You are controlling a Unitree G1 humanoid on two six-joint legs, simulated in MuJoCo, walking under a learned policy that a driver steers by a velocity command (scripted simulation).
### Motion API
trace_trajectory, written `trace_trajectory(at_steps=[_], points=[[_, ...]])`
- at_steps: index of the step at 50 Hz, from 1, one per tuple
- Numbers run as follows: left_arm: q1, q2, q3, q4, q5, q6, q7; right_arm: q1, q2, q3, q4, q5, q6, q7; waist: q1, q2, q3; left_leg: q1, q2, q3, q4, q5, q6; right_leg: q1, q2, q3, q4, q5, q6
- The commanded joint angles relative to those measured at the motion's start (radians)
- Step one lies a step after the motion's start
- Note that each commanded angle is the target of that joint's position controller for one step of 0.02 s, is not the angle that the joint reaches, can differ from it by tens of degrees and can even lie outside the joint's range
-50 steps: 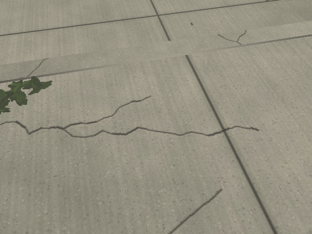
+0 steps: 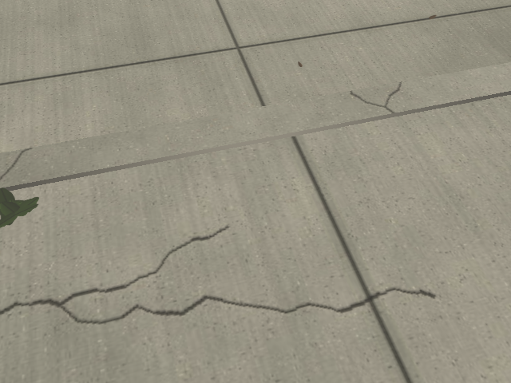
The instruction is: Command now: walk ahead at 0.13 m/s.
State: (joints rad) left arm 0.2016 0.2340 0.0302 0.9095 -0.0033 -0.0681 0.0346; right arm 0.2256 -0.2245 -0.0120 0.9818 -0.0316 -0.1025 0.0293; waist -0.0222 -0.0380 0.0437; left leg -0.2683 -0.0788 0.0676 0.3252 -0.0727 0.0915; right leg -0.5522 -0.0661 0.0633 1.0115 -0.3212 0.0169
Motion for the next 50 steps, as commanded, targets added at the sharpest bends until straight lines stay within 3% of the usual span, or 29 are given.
trace_trajectory(at_steps=[1, 3, 5, 7, 8, 9, 10, 11, 12, 16, 22, 32, 50], points=[[0.156, 0.013, 0.000, 0.009, 0.010, 0.030, 0.012, -0.081, -0.132, -0.020, -0.059, -0.001, -0.007, -0.019, 0.072, 0.119, -0.137, -0.107, 0.251, -0.096, -0.091, 0.514, 0.172, 0.262, -0.009, -0.019, -0.197, 0.114, 0.018], [0.108, 0.040, 0.008, 0.002, 0.006, 0.048, 0.011, -0.049, -0.152, -0.024, -0.044, 0.011, 0.009, -0.027, 0.049, 0.117, -0.141, -0.099, 0.264, -0.131, -0.106, 0.243, 0.162, 0.286, -0.005, -0.018, -0.275, 0.155, 0.020], [0.065, 0.058, 0.015, -0.005, 0.007, 0.058, 0.012, -0.043, -0.145, -0.023, -0.037, 0.021, 0.023, -0.033, 0.041, 0.117, -0.100, -0.121, 0.263, -0.171, -0.111, -0.051, 0.142, 0.308, 0.003, -0.023, -0.367, 0.155, 0.006], [0.058, 0.064, 0.022, 0.004, 0.018, 0.056, 0.012, -0.038, -0.107, -0.010, -0.031, 0.034, 0.033, -0.037, 0.051, 0.096, -0.062, -0.142, 0.221, -0.184, -0.068, -0.240, 0.090, 0.372, 0.020, -0.043, -0.508, 0.164, -0.022], [0.069, 0.076, 0.025, 0.005, 0.026, 0.053, 0.014, 0.002, -0.079, 0.000, -0.015, 0.032, 0.033, -0.037, 0.051, 0.066, -0.051, -0.152, 0.191, -0.181, -0.032, -0.287, 0.046, 0.411, -0.020, -0.001, -0.579, 0.227, -0.040], [0.083, 0.118, 0.031, 0.004, 0.027, 0.052, 0.017, 0.050, -0.069, 0.002, -0.008, 0.023, 0.031, -0.036, 0.016, -0.012, -0.048, -0.174, 0.130, -0.140, 0.059, -0.309, 0.005, 0.438, -0.090, 0.067, -0.600, 0.334, -0.070], [0.047, 0.153, 0.040, 0.026, 0.014, 0.051, 0.016, 0.136, -0.041, 0.002, 0.004, 0.026, 0.037, -0.043, -0.059, -0.168, -0.055, -0.117, 0.063, -0.053, 0.067, -0.286, -0.021, 0.346, -0.103, 0.094, -0.631, 0.165, -0.118], [0.021, 0.084, 0.031, 0.024, 0.009, 0.045, 0.006, 0.097, -0.061, 0.001, 0.011, 0.019, 0.048, -0.053, -0.030, -0.142, -0.031, -0.024, 0.067, -0.037, 0.086, -0.231, -0.042, 0.247, -0.063, 0.086, -0.670, 0.012, -0.105], [0.009, 0.053, 0.024, 0.027, 0.013, 0.039, 0.002, 0.071, -0.080, -0.005, 0.011, 0.020, 0.058, -0.058, -0.021, -0.108, -0.014, -0.009, 0.071, -0.039, 0.090, -0.208, -0.046, 0.224, -0.034, 0.064, -0.674, -0.022, -0.082], [0.025, 0.058, 0.028, 0.050, 0.003, 0.021, 0.001, 0.070, -0.073, -0.005, 0.034, 0.022, 0.068, -0.062, -0.005, -0.022, -0.045, 0.005, 0.094, -0.060, 0.091, -0.133, -0.040, 0.302, 0.003, 0.017, -0.602, 0.200, -0.063], [0.047, 0.053, 0.029, 0.080, 0.000, 0.029, 0.001, 0.058, -0.059, -0.006, 0.056, 0.030, 0.070, -0.060, 0.013, 0.025, -0.073, 0.033, 0.099, -0.061, 0.117, -0.032, -0.050, 0.361, 0.016, -0.004, -0.548, 0.354, -0.075], [0.047, 0.033, 0.028, 0.115, 0.000, 0.048, 0.002, 0.070, -0.052, -0.008, 0.090, 0.032, 0.086, -0.067, 0.015, 0.037, -0.035, 0.046, 0.105, -0.066, 0.120, -0.013, -0.056, 0.362, 0.033, -0.021, -0.547, 0.345, -0.070], [0.047, 0.014, 0.024, 0.166, 0.001, 0.061, 0.010, 0.087, -0.026, -0.013, 0.122, 0.031, 0.083, -0.071, 0.020, 0.039, 0.011, 0.023, 0.107, -0.074, 0.072, -0.117, -0.055, 0.353, 0.045, -0.034, -0.583, 0.209, -0.053]])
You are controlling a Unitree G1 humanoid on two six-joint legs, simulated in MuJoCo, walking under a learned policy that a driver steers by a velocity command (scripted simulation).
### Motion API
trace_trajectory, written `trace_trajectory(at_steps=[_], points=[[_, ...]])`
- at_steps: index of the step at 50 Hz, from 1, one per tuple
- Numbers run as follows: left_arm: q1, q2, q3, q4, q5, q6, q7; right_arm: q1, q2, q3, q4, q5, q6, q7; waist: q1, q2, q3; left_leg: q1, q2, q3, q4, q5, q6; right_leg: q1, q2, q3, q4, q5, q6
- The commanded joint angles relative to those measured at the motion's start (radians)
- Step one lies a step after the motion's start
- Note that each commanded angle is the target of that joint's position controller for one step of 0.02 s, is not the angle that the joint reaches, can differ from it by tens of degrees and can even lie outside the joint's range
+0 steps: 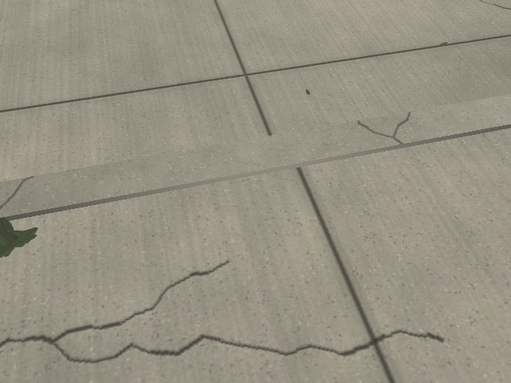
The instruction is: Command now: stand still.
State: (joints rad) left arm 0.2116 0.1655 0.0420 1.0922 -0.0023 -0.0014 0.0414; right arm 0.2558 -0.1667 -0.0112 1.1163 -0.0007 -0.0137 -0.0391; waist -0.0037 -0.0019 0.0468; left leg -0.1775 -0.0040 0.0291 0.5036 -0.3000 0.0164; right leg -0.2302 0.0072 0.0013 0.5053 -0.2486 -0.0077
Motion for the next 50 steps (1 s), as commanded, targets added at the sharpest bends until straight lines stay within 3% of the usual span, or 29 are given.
trace_trajectory(at_steps=[1, 2, 4, 5, 7, 8, 9, 12, 15, 16, 17, 18, 19, 20, 21, 23, 25, 29, 35, 38, 40, 41, 42, 43, 44, 45, 46, 48, 50], points=[[0.039, 0.082, 0.011, -0.014, 0.000, -0.005, 0.003, 0.059, -0.082, -0.013, -0.011, 0.000, -0.006, -0.002, 0.002, 0.003, 0.010, -0.069, 0.032, -0.036, -0.109, 0.105, 0.020, 0.030, -0.028, 0.028, -0.078, 0.131, -0.028], [0.060, 0.071, 0.009, 0.000, 0.001, -0.004, 0.004, 0.083, -0.075, -0.013, 0.002, 0.000, -0.005, -0.003, 0.001, 0.008, -0.013, -0.060, 0.024, -0.030, -0.119, -0.006, 0.026, 0.038, -0.014, 0.013, -0.076, 0.024, -0.030], [0.065, 0.092, 0.017, 0.000, -0.010, -0.005, 0.007, 0.096, -0.120, -0.030, -0.001, 0.015, -0.002, -0.008, -0.006, 0.040, 0.038, -0.100, 0.039, -0.072, -0.139, -0.348, 0.073, -0.050, 0.025, -0.023, -0.018, -0.307, -0.049], [0.042, 0.093, 0.017, -0.014, -0.012, -0.013, 0.006, 0.111, -0.133, -0.035, -0.008, 0.021, -0.007, -0.009, -0.019, 0.057, 0.079, -0.117, 0.084, -0.138, -0.179, -0.472, 0.105, -0.121, 0.023, -0.022, 0.019, -0.374, -0.058], [-0.014, 0.044, 0.006, -0.047, -0.018, -0.048, -0.006, 0.174, -0.190, -0.057, -0.004, 0.031, -0.030, -0.004, -0.046, 0.171, 0.112, -0.054, 0.264, -0.394, -0.315, -0.580, 0.201, -0.248, 0.025, -0.067, 0.210, -0.227, -0.054], [-0.037, 0.050, 0.007, -0.059, -0.020, -0.062, -0.015, 0.167, -0.205, -0.065, -0.010, 0.027, -0.040, -0.003, -0.048, 0.179, 0.135, -0.064, 0.343, -0.496, -0.359, -0.547, 0.244, -0.287, -0.016, -0.038, 0.306, -0.175, -0.064], [-0.048, 0.065, 0.012, -0.068, -0.023, -0.072, -0.021, 0.155, -0.194, -0.064, -0.022, 0.016, -0.050, 0.000, -0.043, 0.155, 0.137, -0.051, 0.366, -0.522, -0.372, -0.487, 0.256, -0.333, -0.042, -0.011, 0.385, -0.215, -0.075], [-0.030, 0.077, 0.017, -0.075, -0.037, -0.093, -0.032, 0.085, -0.178, -0.062, -0.058, 0.033, -0.065, 0.012, -0.003, 0.122, 0.111, -0.026, 0.300, -0.373, -0.336, -0.295, 0.186, -0.280, -0.074, -0.010, 0.221, -0.237, -0.094], [0.159, 0.069, 0.034, 0.015, -0.027, -0.092, -0.035, 0.065, -0.193, -0.065, -0.071, 0.043, -0.050, 0.020, 0.075, 0.086, 0.033, -0.218, 0.159, -0.171, -0.185, -0.177, 0.134, 0.146, 0.042, -0.133, 0.006, -0.008, -0.059], [0.261, 0.087, 0.045, 0.042, -0.025, -0.088, -0.035, 0.036, -0.175, -0.059, -0.085, 0.040, -0.055, 0.021, 0.120, 0.035, 0.009, -0.291, 0.119, -0.119, -0.046, -0.073, 0.108, 0.260, 0.004, -0.061, -0.031, -0.022, -0.071], [0.407, 0.169, 0.065, 0.060, -0.021, -0.088, -0.028, 0.002, -0.106, -0.041, -0.111, 0.024, -0.063, 0.026, 0.163, -0.209, -0.043, -0.423, 0.028, 0.012, 0.346, -0.047, 0.043, 0.380, -0.215, 0.265, -0.184, -0.103, -0.141], [0.476, 0.241, 0.068, 0.061, -0.008, -0.103, -0.043, -0.001, -0.055, -0.032, -0.146, 0.035, -0.082, 0.025, 0.156, -0.354, -0.067, -0.636, -0.055, -0.025, 0.606, -0.244, 0.039, 0.440, -0.401, 0.694, -0.348, -0.253, -0.285], [0.372, 0.182, 0.044, 0.042, -0.001, -0.119, -0.045, -0.028, -0.100, -0.041, -0.157, 0.051, -0.096, 0.028, 0.101, -0.190, 0.007, -0.727, 0.028, -0.111, 0.767, -0.200, 0.065, 0.367, -0.430, 0.706, -0.349, -0.350, -0.293], [0.273, 0.140, 0.028, 0.008, -0.004, -0.128, -0.048, -0.037, -0.116, -0.042, -0.160, 0.059, -0.103, 0.037, 0.067, -0.111, 0.053, -0.764, 0.070, -0.135, 0.796, -0.076, 0.091, 0.321, -0.392, 0.571, -0.346, -0.333, -0.248], [0.196, 0.132, 0.018, -0.017, -0.005, -0.130, -0.054, -0.025, -0.121, -0.047, -0.148, 0.052, -0.103, 0.038, 0.036, -0.067, 0.057, -0.731, 0.101, -0.124, 0.765, 0.020, 0.095, 0.272, -0.341, 0.435, -0.358, -0.211, -0.205], [0.170, 0.093, 0.002, -0.025, 0.002, -0.122, -0.057, -0.018, -0.138, -0.064, -0.134, 0.039, -0.091, 0.039, 0.011, -0.067, 0.055, -0.641, 0.130, -0.117, 0.659, 0.121, 0.086, 0.215, -0.262, 0.213, -0.364, 0.048, -0.135], [0.237, 0.093, -0.002, -0.004, 0.016, -0.117, -0.047, -0.024, -0.104, -0.062, -0.131, 0.039, -0.071, 0.047, 0.021, -0.081, 0.042, -0.623, 0.113, -0.098, 0.635, 0.177, 0.068, 0.210, -0.227, 0.095, -0.360, 0.223, -0.126], [0.233, 0.141, 0.002, -0.020, 0.028, -0.115, -0.022, -0.180, -0.076, -0.051, -0.210, 0.033, -0.062, 0.055, 0.032, -0.052, 0.079, -0.639, 0.076, -0.103, 0.402, 0.315, 0.051, 0.168, -0.222, -0.021, -0.395, 0.324, -0.124], [0.291, 0.166, 0.009, -0.021, 0.006, -0.108, -0.008, -0.359, -0.065, -0.030, -0.306, 0.029, -0.062, 0.094, 0.066, -0.045, 0.115, -0.577, 0.061, 0.014, 0.168, 0.357, 0.082, 0.269, -0.260, -0.149, -0.381, 0.443, -0.107], [0.257, 0.209, 0.020, -0.044, 0.003, -0.094, -0.001, -0.339, -0.102, -0.047, -0.336, 0.029, -0.066, 0.112, 0.010, -0.097, 0.047, -0.438, -0.010, 0.101, 0.148, 0.226, 0.132, 0.352, -0.281, -0.200, -0.210, 0.938, -0.089], [0.216, 0.244, 0.030, -0.070, 0.007, -0.077, 0.005, -0.129, -0.181, -0.087, -0.298, 0.032, -0.062, 0.116, -0.107, -0.154, -0.085, -0.168, -0.081, 0.127, 0.129, 0.163, 0.178, 0.334, -0.279, -0.211, 0.096, 1.181, -0.074], [0.183, 0.253, 0.029, -0.094, 0.004, -0.080, 0.001, 0.031, -0.247, -0.122, -0.262, 0.033, -0.055, 0.104, -0.194, -0.128, -0.166, 0.103, -0.075, 0.056, 0.053, 0.206, 0.218, 0.179, -0.239, -0.213, 0.344, 1.050, -0.043], [0.200, 0.174, 0.007, -0.129, 0.031, -0.100, -0.012, 0.133, -0.324, -0.137, -0.236, 0.031, -0.042, 0.079, -0.165, 0.104, -0.268, 0.389, 0.148, -0.305, 0.062, 0.211, 0.283, -0.130, -0.126, -0.197, 0.717, 0.249, -0.012], [0.276, 0.076, -0.024, -0.176, -0.004, -0.146, -0.037, 0.124, -0.351, -0.133, -0.267, 0.007, -0.051, 0.083, -0.076, 0.245, -0.440, 0.630, 0.370, -0.912, -0.153, 0.004, 0.492, -0.457, 0.061, 0.016, 1.013, -0.327, 0.011], [0.125, 0.181, 0.005, -0.209, -0.037, -0.183, -0.047, 0.123, -0.272, -0.116, -0.254, 0.004, -0.059, 0.079, -0.128, 0.122, -0.357, 0.571, 0.319, -0.833, -0.232, -0.008, 0.409, -0.561, -0.003, 0.141, 1.042, -0.259, -0.028], [0.056, 0.202, 0.011, -0.244, -0.051, -0.192, -0.045, 0.053, -0.221, -0.103, -0.265, 0.013, -0.069, 0.078, -0.096, 0.074, -0.217, 0.416, 0.282, -0.654, -0.239, 0.060, 0.358, -0.591, -0.048, 0.115, 0.971, -0.158, -0.046], [0.045, 0.202, 0.017, -0.238, -0.034, -0.188, -0.033, -0.043, -0.192, -0.090, -0.292, 0.017, -0.079, 0.085, -0.033, -0.054, -0.146, 0.232, 0.232, -0.533, -0.254, 0.159, 0.319, -0.523, -0.095, 0.105, 0.885, -0.092, -0.041], [0.083, 0.205, 0.035, -0.246, -0.010, -0.153, -0.022, -0.121, -0.159, -0.075, -0.323, 0.008, -0.081, 0.082, 0.040, -0.042, -0.097, 0.009, 0.166, -0.401, -0.286, 0.258, 0.293, -0.389, -0.146, 0.103, 0.770, -0.050, -0.017], [0.070, 0.183, 0.037, -0.275, 0.009, -0.129, -0.017, -0.096, -0.182, -0.077, -0.321, 0.015, -0.081, 0.069, 0.054, -0.007, -0.069, -0.096, 0.140, -0.343, -0.307, 0.325, 0.298, -0.361, -0.156, 0.077, 0.669, -0.033, 0.017]])
Over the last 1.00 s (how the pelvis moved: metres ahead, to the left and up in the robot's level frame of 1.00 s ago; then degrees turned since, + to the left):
0.08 -0.03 0.00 1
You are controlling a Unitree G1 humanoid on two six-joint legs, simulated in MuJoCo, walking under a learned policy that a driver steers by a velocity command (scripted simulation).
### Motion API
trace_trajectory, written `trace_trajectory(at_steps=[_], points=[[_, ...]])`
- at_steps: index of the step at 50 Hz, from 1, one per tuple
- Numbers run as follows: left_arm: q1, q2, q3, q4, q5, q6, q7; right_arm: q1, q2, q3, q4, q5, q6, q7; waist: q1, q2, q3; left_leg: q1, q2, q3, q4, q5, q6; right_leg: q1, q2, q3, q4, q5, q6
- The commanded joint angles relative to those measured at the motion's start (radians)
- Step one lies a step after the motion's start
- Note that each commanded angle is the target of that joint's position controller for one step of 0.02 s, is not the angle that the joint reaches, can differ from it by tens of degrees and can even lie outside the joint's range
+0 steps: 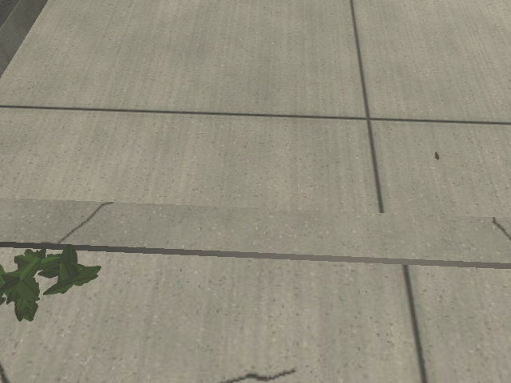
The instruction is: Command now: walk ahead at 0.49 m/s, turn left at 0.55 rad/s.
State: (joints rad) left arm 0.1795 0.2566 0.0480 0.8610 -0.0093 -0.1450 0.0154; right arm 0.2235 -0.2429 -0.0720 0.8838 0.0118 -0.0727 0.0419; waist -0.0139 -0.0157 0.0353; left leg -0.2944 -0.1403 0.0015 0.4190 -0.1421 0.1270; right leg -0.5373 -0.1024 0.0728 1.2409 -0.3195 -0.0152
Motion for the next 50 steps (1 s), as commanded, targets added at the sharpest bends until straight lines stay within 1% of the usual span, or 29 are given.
trace_trajectory(at_steps=[1, 3, 5, 7, 10, 12, 14, 15, 16, 17, 18, 19, 20, 21, 22, 23, 25, 28, 30, 31, 32, 33, 34, 35, 38, 43, 46, 48, 50], points=[[0.062, 0.087, 0.030, -0.065, 0.025, 0.021, 0.012, -0.039, -0.126, -0.021, -0.088, 0.001, -0.023, -0.020, 0.057, 0.018, -0.044, -0.012, 0.263, -0.288, -0.232, 0.196, 0.186, -0.059, -0.042, -0.009, -0.130, 0.084, 0.041], [-0.037, 0.082, 0.028, -0.106, 0.032, 0.025, 0.019, 0.012, -0.155, -0.029, -0.087, 0.001, -0.020, -0.038, 0.025, 0.043, -0.025, -0.033, 0.234, -0.257, -0.228, 0.215, 0.168, -0.081, -0.018, -0.029, -0.292, 0.205, 0.065], [-0.126, 0.064, 0.020, -0.134, 0.027, 0.023, 0.018, 0.062, -0.157, -0.030, -0.086, 0.008, -0.013, -0.046, -0.013, 0.062, -0.025, -0.014, 0.205, -0.241, -0.205, 0.173, 0.132, -0.065, 0.019, -0.031, -0.475, 0.332, 0.065], [-0.191, 0.054, 0.013, -0.156, 0.023, 0.017, 0.010, 0.089, -0.157, -0.030, -0.082, 0.010, -0.002, -0.052, -0.039, 0.088, -0.021, -0.004, 0.184, -0.216, -0.154, 0.257, 0.095, -0.013, 0.071, -0.054, -0.633, 0.415, 0.060], [-0.226, 0.068, 0.012, -0.179, 0.017, 0.009, -0.010, 0.145, -0.141, -0.023, -0.064, 0.011, 0.015, -0.062, -0.065, 0.118, -0.059, 0.084, 0.214, -0.253, -0.061, 0.313, 0.062, 0.034, 0.106, -0.055, -0.717, 0.469, 0.042], [-0.207, 0.098, 0.020, -0.183, 0.024, 0.002, -0.020, 0.143, -0.130, -0.019, -0.068, 0.004, 0.024, -0.071, -0.047, 0.128, -0.084, 0.178, 0.246, -0.306, 0.029, 0.351, 0.044, 0.048, 0.114, -0.037, -0.764, 0.410, 0.012], [-0.097, 0.120, 0.027, -0.157, 0.041, -0.012, -0.022, 0.093, -0.121, -0.015, -0.091, -0.002, 0.027, -0.077, 0.023, 0.133, -0.132, 0.215, 0.213, -0.304, 0.173, 0.456, 0.006, 0.187, 0.109, -0.053, -0.863, 0.492, -0.040], [0.006, 0.168, 0.035, -0.145, 0.063, -0.019, -0.020, 0.085, -0.089, -0.002, -0.115, -0.013, 0.021, -0.074, 0.059, 0.077, -0.246, 0.126, 0.158, -0.271, 0.356, 0.343, -0.033, 0.422, -0.011, 0.029, -0.798, 0.824, -0.096], [0.094, 0.209, 0.041, -0.139, 0.081, -0.007, -0.017, 0.247, -0.051, 0.012, -0.098, -0.006, 0.011, -0.070, 0.037, -0.151, -0.399, -0.145, 0.032, -0.202, 0.688, -0.180, -0.105, 0.780, -0.266, 0.288, -0.716, 1.201, -0.286], [0.144, 0.158, 0.035, -0.120, 0.038, 0.012, -0.023, 0.329, -0.098, 0.014, -0.084, 0.002, 0.008, -0.056, 0.038, -0.260, -0.525, -0.263, 0.027, -0.208, 0.850, -0.569, -0.130, 0.873, -0.376, 0.488, -0.737, 1.078, -0.369], [0.097, 0.130, 0.028, -0.140, 0.017, 0.030, -0.024, 0.273, -0.177, -0.008, -0.080, 0.015, 0.022, -0.054, 0.055, -0.140, -0.440, -0.322, 0.072, -0.233, 0.943, -0.521, -0.148, 0.776, -0.333, 0.470, -0.776, 0.793, -0.337], [0.025, 0.104, 0.017, -0.154, 0.017, 0.047, -0.020, 0.168, -0.179, -0.011, -0.099, 0.017, 0.042, -0.059, 0.052, -0.055, -0.315, -0.354, 0.105, -0.181, 0.950, -0.456, -0.165, 0.639, -0.274, 0.384, -0.817, 0.595, -0.284], [-0.037, 0.072, -0.001, -0.156, 0.026, 0.057, -0.022, 0.114, -0.161, -0.012, -0.109, 0.008, 0.064, -0.066, 0.031, -0.014, -0.208, -0.338, 0.138, -0.154, 0.877, -0.410, -0.172, 0.471, -0.219, 0.307, -0.869, 0.484, -0.258], [-0.081, 0.052, -0.012, -0.155, 0.034, 0.062, -0.025, 0.107, -0.139, -0.013, -0.110, 0.000, 0.083, -0.072, -0.004, -0.030, -0.154, -0.264, 0.177, -0.138, 0.777, -0.376, -0.172, 0.337, -0.169, 0.242, -0.913, 0.406, -0.226], [-0.110, 0.066, -0.007, -0.146, 0.041, 0.069, -0.030, 0.134, -0.098, -0.004, -0.102, -0.003, 0.095, -0.075, -0.030, -0.073, -0.117, -0.172, 0.175, -0.093, 0.665, -0.344, -0.175, 0.225, -0.111, 0.166, -0.947, 0.383, -0.200], [-0.119, 0.076, -0.002, -0.140, 0.045, 0.073, -0.032, 0.152, -0.067, 0.004, -0.093, -0.007, 0.098, -0.078, -0.036, -0.108, -0.112, -0.097, 0.166, -0.057, 0.568, -0.328, -0.179, 0.168, -0.073, 0.104, -0.960, 0.418, -0.194], [-0.094, 0.085, 0.004, -0.122, 0.042, 0.074, -0.028, 0.144, -0.043, 0.013, -0.088, -0.012, 0.092, -0.082, -0.023, -0.129, -0.156, -0.024, 0.165, -0.041, 0.423, -0.285, -0.179, 0.194, -0.072, 0.073, -0.950, 0.486, -0.210], [-0.078, 0.096, 0.006, -0.105, 0.022, 0.086, -0.018, 0.122, -0.066, 0.007, -0.082, -0.010, 0.094, -0.080, -0.018, -0.118, -0.192, 0.061, 0.164, -0.032, 0.249, -0.139, -0.159, 0.219, -0.095, 0.099, -0.947, 0.263, -0.208], [-0.078, 0.080, -0.002, -0.098, 0.014, 0.097, -0.016, 0.102, -0.066, 0.005, -0.078, -0.022, 0.098, -0.075, -0.028, -0.103, -0.141, 0.144, 0.151, -0.012, 0.110, -0.052, -0.126, 0.143, -0.060, 0.093, -0.957, -0.026, -0.152], [-0.050, 0.057, -0.011, -0.084, 0.017, 0.097, -0.017, 0.085, -0.081, 0.004, -0.091, -0.037, 0.098, -0.076, -0.024, -0.080, -0.112, 0.170, 0.188, -0.057, 0.070, -0.028, -0.102, 0.101, -0.038, 0.091, -0.954, -0.143, -0.101], [-0.033, 0.049, -0.015, -0.081, 0.026, 0.094, -0.020, 0.074, -0.120, -0.001, -0.106, -0.042, 0.098, -0.082, -0.004, -0.021, -0.082, 0.167, 0.259, -0.131, 0.028, -0.061, -0.068, 0.065, 0.003, 0.057, -0.906, -0.197, -0.054], [0.002, 0.049, -0.009, -0.080, 0.023, 0.094, -0.020, 0.058, -0.161, -0.014, -0.085, -0.027, 0.097, -0.082, 0.046, 0.110, -0.046, 0.031, 0.257, -0.140, 0.009, -0.255, -0.040, 0.127, 0.078, -0.037, -0.875, -0.128, -0.020], [-0.021, 0.061, -0.006, -0.070, 0.028, 0.095, -0.015, 0.042, -0.102, -0.003, -0.085, -0.026, 0.088, -0.079, 0.027, 0.115, -0.019, -0.063, 0.233, -0.136, -0.035, -0.364, -0.050, 0.211, 0.087, -0.058, -0.827, -0.046, -0.002], [-0.019, 0.057, -0.004, -0.066, 0.024, 0.096, -0.011, 0.034, -0.076, 0.005, -0.078, -0.032, 0.078, -0.079, 0.034, 0.131, -0.006, -0.099, 0.226, -0.132, -0.051, -0.376, -0.068, 0.246, 0.087, -0.061, -0.807, -0.001, -0.004], [0.016, 0.053, -0.002, -0.035, 0.026, 0.101, -0.002, 0.033, -0.071, 0.006, -0.068, -0.024, 0.050, -0.078, 0.036, 0.097, -0.004, -0.075, 0.208, -0.105, -0.013, -0.240, -0.099, 0.261, 0.076, -0.051, -0.791, 0.070, -0.024], [0.016, 0.045, 0.001, -0.002, 0.019, 0.099, -0.004, 0.068, -0.073, 0.003, -0.038, -0.015, 0.042, -0.081, 0.021, 0.046, -0.046, -0.009, 0.200, -0.091, 0.042, -0.071, -0.094, 0.288, 0.072, -0.055, -0.761, 0.213, -0.026], [-0.025, 0.086, 0.016, -0.021, 0.005, 0.107, 0.000, 0.071, -0.118, -0.017, -0.044, -0.010, 0.047, -0.096, 0.002, 0.030, -0.048, 0.044, 0.196, -0.067, 0.086, -0.021, -0.087, 0.216, 0.082, -0.043, -0.711, 0.287, -0.045], [-0.042, 0.091, 0.024, -0.041, -0.001, 0.115, 0.003, 0.098, -0.131, -0.028, -0.046, -0.010, 0.056, -0.112, -0.009, 0.042, -0.059, 0.067, 0.224, -0.078, 0.096, 0.019, -0.064, 0.166, 0.095, -0.036, -0.660, 0.319, -0.053], [-0.048, 0.081, 0.028, -0.062, -0.001, 0.126, 0.003, 0.118, -0.144, -0.037, -0.051, -0.013, 0.065, -0.124, -0.016, 0.090, -0.065, 0.095, 0.300, -0.140, 0.074, 0.099, -0.020, 0.098, 0.111, -0.042, -0.585, 0.296, -0.046]])
Over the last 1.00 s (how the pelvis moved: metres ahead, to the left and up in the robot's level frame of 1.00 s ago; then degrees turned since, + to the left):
0.37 0.03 0.00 18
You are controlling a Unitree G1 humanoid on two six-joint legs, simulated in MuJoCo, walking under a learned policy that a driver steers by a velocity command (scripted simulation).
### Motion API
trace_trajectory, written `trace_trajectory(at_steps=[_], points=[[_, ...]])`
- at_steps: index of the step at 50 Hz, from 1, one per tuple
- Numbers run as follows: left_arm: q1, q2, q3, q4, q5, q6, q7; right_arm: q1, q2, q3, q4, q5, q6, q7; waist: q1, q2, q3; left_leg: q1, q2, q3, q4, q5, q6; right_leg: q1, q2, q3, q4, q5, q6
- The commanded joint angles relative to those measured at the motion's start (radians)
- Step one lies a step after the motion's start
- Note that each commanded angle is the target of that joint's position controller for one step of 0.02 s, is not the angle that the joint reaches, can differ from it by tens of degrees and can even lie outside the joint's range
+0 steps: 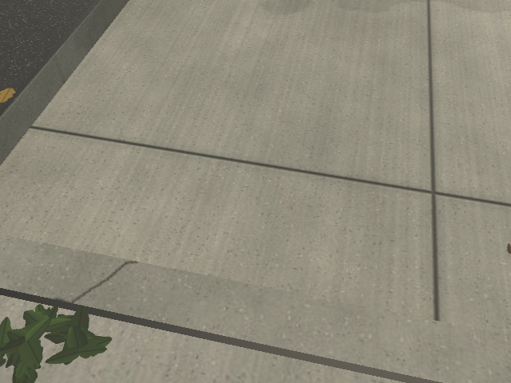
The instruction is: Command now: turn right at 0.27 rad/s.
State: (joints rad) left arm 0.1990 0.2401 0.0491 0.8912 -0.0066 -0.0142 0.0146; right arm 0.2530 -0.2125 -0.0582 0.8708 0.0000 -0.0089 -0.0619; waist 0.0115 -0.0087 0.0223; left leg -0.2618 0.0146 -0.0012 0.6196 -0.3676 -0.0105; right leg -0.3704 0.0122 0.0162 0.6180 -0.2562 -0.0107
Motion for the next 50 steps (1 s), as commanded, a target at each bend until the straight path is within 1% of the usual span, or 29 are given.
trace_trajectory(at_steps=[1, 4, 5, 6, 7, 8, 9, 10, 11, 12, 13, 14, 16, 20, 22, 25, 27, 29, 30, 31, 32, 33, 34, 35, 37, 39, 44, 47, 50], points=[[-0.065, 0.094, 0.029, -0.102, -0.002, 0.001, 0.002, 0.087, -0.181, -0.054, -0.044, -0.002, 0.003, -0.026, -0.040, 0.115, -0.056, 0.080, 0.197, -0.177, -0.139, 0.374, 0.145, -0.104, 0.002, 0.003, 0.079, 0.197, -0.045], [-0.029, 0.076, 0.034, -0.117, 0.001, 0.018, -0.012, -0.016, -0.182, -0.055, -0.086, 0.004, 0.001, -0.035, -0.006, 0.199, -0.063, 0.062, 0.325, -0.244, -0.149, 0.492, 0.204, -0.126, -0.003, -0.035, 0.188, -0.141, -0.049], [-0.025, 0.073, 0.035, -0.121, -0.002, 0.021, -0.018, -0.051, -0.188, -0.057, -0.098, 0.010, 0.000, -0.035, 0.003, 0.181, -0.051, 0.032, 0.322, -0.220, -0.135, 0.491, 0.191, -0.096, -0.009, -0.045, 0.155, -0.156, -0.059], [-0.010, 0.072, 0.037, -0.119, -0.004, 0.022, -0.024, -0.074, -0.198, -0.061, -0.103, 0.016, 0.001, -0.034, 0.018, 0.151, -0.054, -0.011, 0.288, -0.166, -0.101, 0.453, 0.154, -0.020, -0.002, -0.057, 0.076, -0.080, -0.071], [0.008, 0.093, 0.047, -0.118, -0.002, 0.023, -0.025, -0.051, -0.200, -0.065, -0.094, 0.017, 0.002, -0.030, 0.022, 0.091, -0.060, -0.063, 0.228, -0.092, -0.023, 0.350, 0.097, 0.072, -0.001, -0.020, -0.028, 0.072, -0.090], [0.036, 0.204, 0.079, -0.124, 0.003, 0.022, -0.014, -0.009, -0.155, -0.059, -0.110, 0.000, 0.001, -0.024, -0.014, -0.170, -0.083, -0.218, 0.071, 0.077, 0.238, 0.081, -0.008, 0.183, -0.152, 0.291, -0.174, 0.193, -0.179], [0.180, 0.248, 0.085, -0.106, 0.008, 0.009, -0.025, -0.121, -0.127, -0.044, -0.167, -0.005, -0.006, -0.017, 0.076, -0.315, -0.129, -0.453, -0.077, 0.026, 0.483, -0.323, -0.036, 0.335, -0.316, 0.670, -0.339, 0.055, -0.348], [0.192, 0.217, 0.066, -0.114, 0.013, -0.018, -0.031, -0.114, -0.128, -0.045, -0.167, 0.011, -0.019, -0.004, 0.069, -0.192, -0.141, -0.535, -0.029, -0.102, 0.607, -0.298, -0.010, 0.379, -0.342, 0.720, -0.367, -0.169, -0.354], [0.140, 0.189, 0.058, -0.133, 0.004, -0.035, -0.028, -0.116, -0.139, -0.048, -0.157, 0.023, -0.030, 0.009, 0.047, -0.111, -0.093, -0.577, 0.002, -0.115, 0.620, -0.203, 0.018, 0.343, -0.314, 0.664, -0.371, -0.337, -0.311], [0.084, 0.180, 0.054, -0.154, -0.006, -0.042, -0.022, -0.116, -0.153, -0.054, -0.143, 0.017, -0.037, 0.012, 0.023, -0.049, -0.052, -0.572, 0.028, -0.111, 0.571, -0.104, 0.032, 0.286, -0.277, 0.600, -0.384, -0.396, -0.262], [0.045, 0.170, 0.049, -0.170, -0.009, -0.044, -0.014, -0.116, -0.164, -0.060, -0.137, 0.004, -0.044, 0.010, 0.008, -0.045, -0.037, -0.538, 0.049, -0.114, 0.498, -0.016, 0.032, 0.242, -0.248, 0.551, -0.403, -0.366, -0.235], [0.030, 0.164, 0.046, -0.180, -0.005, -0.040, -0.007, -0.114, -0.160, -0.061, -0.135, -0.005, -0.054, 0.012, -0.004, -0.061, -0.041, -0.472, 0.050, -0.102, 0.447, 0.041, 0.026, 0.197, -0.209, 0.498, -0.420, -0.316, -0.222], [0.054, 0.158, 0.047, -0.185, -0.001, -0.039, 0.003, -0.122, -0.144, -0.058, -0.133, -0.009, -0.074, 0.023, -0.001, -0.075, -0.057, -0.409, 0.029, -0.072, 0.348, 0.125, 0.006, 0.183, -0.166, 0.416, -0.428, -0.186, -0.220], [0.102, 0.181, 0.060, -0.186, -0.012, -0.041, 0.013, -0.194, -0.109, -0.041, -0.156, 0.000, -0.092, 0.036, 0.025, -0.107, -0.050, -0.333, -0.012, -0.065, 0.086, 0.196, -0.023, 0.177, -0.147, 0.375, -0.419, -0.107, -0.227], [0.111, 0.191, 0.066, -0.196, -0.011, -0.032, 0.013, -0.221, -0.117, -0.039, -0.168, 0.010, -0.097, 0.043, 0.034, -0.130, -0.042, -0.290, -0.029, -0.062, 0.008, 0.192, -0.030, 0.154, -0.148, 0.394, -0.410, -0.130, -0.230], [0.118, 0.195, 0.069, -0.208, -0.019, -0.020, 0.010, -0.243, -0.137, -0.041, -0.187, 0.023, -0.113, 0.056, 0.039, -0.136, -0.042, -0.198, -0.047, -0.065, -0.066, 0.185, -0.025, 0.116, -0.149, 0.446, -0.389, -0.188, -0.226], [0.109, 0.187, 0.067, -0.220, -0.021, -0.013, 0.009, -0.217, -0.149, -0.046, -0.188, 0.031, -0.124, 0.060, 0.017, -0.142, -0.046, -0.107, -0.052, -0.067, -0.122, 0.186, -0.009, 0.097, -0.142, 0.484, -0.360, -0.221, -0.213], [0.101, 0.138, 0.052, -0.226, -0.018, -0.011, 0.009, -0.131, -0.152, -0.050, -0.160, 0.026, -0.133, 0.060, -0.030, -0.130, -0.063, 0.046, -0.030, -0.046, -0.202, 0.217, 0.019, 0.055, -0.101, 0.458, -0.277, -0.243, -0.174], [0.100, 0.086, 0.035, -0.229, -0.013, -0.015, 0.009, -0.042, -0.171, -0.057, -0.139, 0.015, -0.136, 0.056, -0.068, -0.103, -0.094, 0.188, 0.045, -0.102, -0.217, 0.184, 0.048, -0.029, -0.064, 0.412, -0.165, -0.257, -0.138], [0.119, -0.002, 0.008, -0.233, -0.002, -0.021, 0.007, 0.092, -0.214, -0.063, -0.117, -0.006, -0.135, 0.052, -0.099, 0.054, -0.168, 0.362, 0.226, -0.316, -0.276, 0.028, 0.111, -0.152, 0.038, 0.263, 0.157, -0.315, -0.078], [0.146, 0.034, 0.017, -0.282, -0.035, -0.038, 0.009, 0.157, -0.310, -0.085, -0.086, -0.026, -0.126, 0.067, -0.064, 0.292, -0.123, 0.417, 0.384, -0.731, -0.401, -0.311, 0.250, -0.429, 0.095, 0.175, 0.360, -0.365, -0.066], [0.137, 0.134, 0.038, -0.261, -0.039, -0.048, 0.009, 0.105, -0.241, -0.072, -0.102, -0.001, -0.127, 0.073, -0.058, 0.209, -0.017, 0.357, 0.393, -0.742, -0.420, -0.415, 0.273, -0.527, 0.017, 0.184, 0.486, -0.301, -0.060], [0.093, 0.161, 0.046, -0.250, -0.028, -0.050, 0.003, 0.081, -0.183, -0.056, -0.108, 0.012, -0.124, 0.073, -0.065, 0.156, 0.033, 0.324, 0.336, -0.625, -0.411, -0.337, 0.244, -0.557, -0.002, 0.179, 0.522, -0.202, -0.057], [0.090, 0.147, 0.045, -0.237, -0.017, -0.052, -0.001, 0.055, -0.166, -0.046, -0.119, 0.008, -0.119, 0.074, -0.050, 0.116, 0.023, 0.296, 0.284, -0.523, -0.413, -0.232, 0.218, -0.532, -0.023, 0.156, 0.527, -0.129, -0.050], [0.057, 0.125, 0.041, -0.246, -0.007, -0.059, -0.011, 0.026, -0.149, -0.034, -0.116, -0.003, -0.110, 0.073, -0.031, 0.121, 0.029, 0.217, 0.225, -0.390, -0.443, -0.050, 0.199, -0.478, -0.072, 0.119, 0.473, -0.021, -0.036], [0.029, 0.099, 0.032, -0.255, -0.001, -0.061, -0.016, 0.047, -0.152, -0.031, -0.102, -0.004, -0.111, 0.073, -0.036, 0.130, 0.020, 0.179, 0.193, -0.301, -0.466, 0.099, 0.210, -0.445, -0.088, 0.063, 0.432, 0.067, -0.014], [-0.119, 0.042, 0.005, -0.304, -0.002, -0.066, -0.026, 0.128, -0.180, -0.028, -0.064, 0.013, -0.092, 0.063, -0.084, 0.116, 0.029, 0.150, 0.161, -0.147, -0.459, 0.351, 0.198, -0.349, -0.086, 0.001, 0.130, 0.257, 0.006], [-0.197, 0.041, -0.001, -0.325, -0.014, -0.069, -0.047, 0.180, -0.200, -0.025, -0.046, 0.023, -0.081, 0.064, -0.109, 0.111, 0.049, 0.148, 0.184, -0.129, -0.446, 0.352, 0.198, -0.269, -0.060, -0.026, 0.016, 0.290, 0.002], [-0.232, 0.069, 0.008, -0.348, -0.020, -0.075, -0.063, 0.209, -0.214, -0.027, -0.029, 0.031, -0.064, 0.062, -0.096, 0.115, 0.062, 0.212, 0.228, -0.157, -0.402, 0.413, 0.183, -0.221, -0.044, -0.017, -0.066, 0.221, -0.029]])
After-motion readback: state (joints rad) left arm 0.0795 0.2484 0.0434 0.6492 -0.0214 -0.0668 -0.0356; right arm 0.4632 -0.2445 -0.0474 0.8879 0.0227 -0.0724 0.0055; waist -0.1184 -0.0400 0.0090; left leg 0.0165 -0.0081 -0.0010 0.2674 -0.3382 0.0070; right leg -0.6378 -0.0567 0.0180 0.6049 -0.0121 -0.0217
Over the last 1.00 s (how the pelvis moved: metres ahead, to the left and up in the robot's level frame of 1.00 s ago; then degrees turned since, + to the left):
0.28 -0.02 -0.01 8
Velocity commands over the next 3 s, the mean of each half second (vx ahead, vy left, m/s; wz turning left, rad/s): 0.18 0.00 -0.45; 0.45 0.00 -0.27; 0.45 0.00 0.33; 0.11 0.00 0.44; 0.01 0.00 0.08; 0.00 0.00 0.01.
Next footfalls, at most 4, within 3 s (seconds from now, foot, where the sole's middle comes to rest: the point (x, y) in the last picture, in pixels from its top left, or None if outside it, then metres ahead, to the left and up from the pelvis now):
0.60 left None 0.23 0.08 -0.76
1.08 right None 0.41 -0.28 -0.76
1.52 left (307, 331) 0.63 -0.11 -0.76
1.92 right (400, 342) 0.60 -0.35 -0.76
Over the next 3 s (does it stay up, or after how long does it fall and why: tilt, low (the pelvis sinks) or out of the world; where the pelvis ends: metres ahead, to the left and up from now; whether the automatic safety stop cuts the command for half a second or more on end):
stays up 0.55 -0.22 0.02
